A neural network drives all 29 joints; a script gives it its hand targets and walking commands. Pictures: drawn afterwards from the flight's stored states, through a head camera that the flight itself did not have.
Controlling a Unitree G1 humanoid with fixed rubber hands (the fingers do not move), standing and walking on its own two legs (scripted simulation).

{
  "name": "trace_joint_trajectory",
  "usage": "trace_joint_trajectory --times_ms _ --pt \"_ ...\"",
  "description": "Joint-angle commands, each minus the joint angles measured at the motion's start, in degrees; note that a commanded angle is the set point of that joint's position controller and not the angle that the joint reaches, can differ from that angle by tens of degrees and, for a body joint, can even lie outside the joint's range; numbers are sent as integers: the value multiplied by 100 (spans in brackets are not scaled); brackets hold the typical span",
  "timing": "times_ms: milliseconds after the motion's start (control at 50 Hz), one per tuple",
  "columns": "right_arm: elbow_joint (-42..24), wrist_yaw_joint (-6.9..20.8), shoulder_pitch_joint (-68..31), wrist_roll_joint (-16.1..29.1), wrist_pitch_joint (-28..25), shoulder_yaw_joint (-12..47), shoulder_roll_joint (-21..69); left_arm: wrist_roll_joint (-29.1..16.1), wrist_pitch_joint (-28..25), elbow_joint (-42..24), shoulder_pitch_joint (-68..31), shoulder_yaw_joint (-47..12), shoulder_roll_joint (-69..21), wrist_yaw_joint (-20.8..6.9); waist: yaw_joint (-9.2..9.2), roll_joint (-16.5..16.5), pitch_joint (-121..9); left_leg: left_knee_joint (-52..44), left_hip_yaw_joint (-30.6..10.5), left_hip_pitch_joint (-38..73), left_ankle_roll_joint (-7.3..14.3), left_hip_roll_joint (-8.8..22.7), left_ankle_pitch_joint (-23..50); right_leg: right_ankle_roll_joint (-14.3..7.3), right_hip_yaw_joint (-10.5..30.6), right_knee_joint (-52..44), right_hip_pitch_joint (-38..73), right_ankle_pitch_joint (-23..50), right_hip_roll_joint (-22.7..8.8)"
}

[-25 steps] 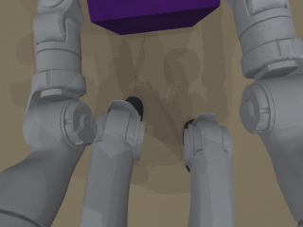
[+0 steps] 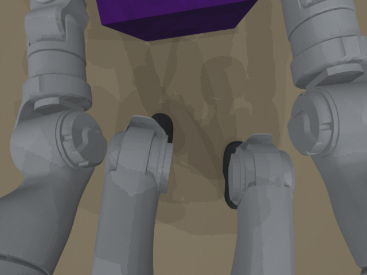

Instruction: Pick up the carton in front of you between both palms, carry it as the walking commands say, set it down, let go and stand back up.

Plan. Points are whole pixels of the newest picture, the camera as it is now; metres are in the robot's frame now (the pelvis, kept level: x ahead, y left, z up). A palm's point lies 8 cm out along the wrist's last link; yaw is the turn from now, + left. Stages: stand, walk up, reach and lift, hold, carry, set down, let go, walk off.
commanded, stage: set down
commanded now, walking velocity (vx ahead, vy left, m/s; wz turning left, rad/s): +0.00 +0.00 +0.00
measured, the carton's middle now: out of the picture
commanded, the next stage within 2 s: let go in 1.76 s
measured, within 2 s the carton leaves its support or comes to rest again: neither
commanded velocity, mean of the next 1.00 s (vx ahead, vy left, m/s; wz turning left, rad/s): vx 0.00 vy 0.00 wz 0.00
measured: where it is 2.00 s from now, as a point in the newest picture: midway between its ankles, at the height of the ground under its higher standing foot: (195, 172)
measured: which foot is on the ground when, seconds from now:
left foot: down 0.00-1.00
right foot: down 0.00-1.00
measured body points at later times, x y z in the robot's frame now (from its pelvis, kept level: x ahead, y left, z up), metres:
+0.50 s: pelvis +0.00 +0.00 -0.01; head +0.39 +0.00 +0.20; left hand +0.53 +0.26 -0.20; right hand +0.60 -0.05 -0.20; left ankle +0.12 +0.14 -0.35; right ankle +0.08 -0.10 -0.35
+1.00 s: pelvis -0.01 +0.01 +0.02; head +0.36 +0.04 +0.27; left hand +0.54 +0.28 -0.11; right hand +0.63 -0.08 -0.10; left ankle +0.12 +0.13 -0.35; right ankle +0.08 -0.10 -0.35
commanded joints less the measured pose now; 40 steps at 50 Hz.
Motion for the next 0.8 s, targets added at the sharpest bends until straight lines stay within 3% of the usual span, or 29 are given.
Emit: trace_joint_trajectory --times_ms 0,220,360,400,440,480,540,600,660,720,780 --pt "-93 1092 -1707 133 21 857 4085 -350 -46 -20 -2840 -1593 -3960 -1163 161 -827 -4799 -377 504 2680 300 -334 1589 -154 -173 -1338 1728 1586 -173" --pt "198 1158 -1380 -224 136 567 3493 -89 -40 357 -2446 -1088 -3346 -1079 56 -837 -4013 -284 467 2250 331 -350 1082 -195 -48 -1323 1816 1341 -228" --pt "121 1112 -1399 -272 99 563 2995 42 -118 551 -2152 -775 -2950 -979 182 -849 -3979 -208 525 2297 278 -309 1118 -106 13 -1251 2088 1480 -304" --pt "57 989 -1358 -273 32 524 2371 109 -199 633 -1902 -530 -2414 -839 248 -861 -4118 -178 569 2422 221 -265 1221 -37 16 -1220 2263 1593 -365" --pt "-69 617 -1240 -269 -92 367 801 215 -426 728 -1354 -12 -906 -421 333 -814 -4432 -159 627 2695 151 -189 1450 53 29 -1200 2511 1787 -446" --pt "-293 165 -1221 -68 -268 387 -892 34 -729 777 -1104 161 733 68 367 -756 -4866 -161 639 2896 103 -120 1733 134 49 -1180 2686 2054 -522" --pt "-551 -93 -1901 583 -431 817 -1339 -483 -1077 718 -1624 -172 1387 481 591 -787 -5686 -117 575 3229 146 -40 2486 210 136 -968 2784 2646 -608" --pt "-689 -87 -2267 1219 -545 1385 -1416 -951 -1239 758 -1850 -573 1639 624 800 -955 -6485 -95 518 3481 209 53 2969 200 159 -790 2989 3023 -699" --pt "-692 -42 -2367 1696 -533 1783 -1469 -1332 -1243 729 -1874 -926 1733 677 930 -1019 -7061 -152 493 3857 262 105 3204 153 110 -730 3084 2952 -746" --pt "-621 -2 -2247 1833 -444 1841 -1572 -1617 -1123 577 -1854 -1186 1697 718 893 -941 -7448 -268 441 4410 294 113 3234 88 -24 -811 2897 2546 -760" --pt "-693 -3 -2208 1701 -326 1635 -1781 -1771 -948 233 -1929 -1346 1665 792 712 -798 -7945 -422 400 5082 314 59 3186 24 -213 -984 2678 2139 -705"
